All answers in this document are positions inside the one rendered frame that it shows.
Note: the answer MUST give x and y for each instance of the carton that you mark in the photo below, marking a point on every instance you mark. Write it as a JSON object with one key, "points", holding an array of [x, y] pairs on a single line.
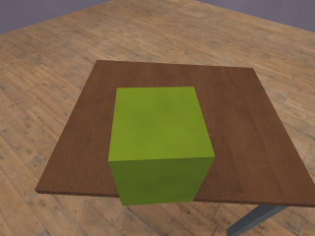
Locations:
{"points": [[160, 150]]}

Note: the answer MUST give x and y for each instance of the table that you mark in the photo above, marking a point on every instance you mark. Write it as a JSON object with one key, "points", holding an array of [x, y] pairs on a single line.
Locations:
{"points": [[256, 162]]}

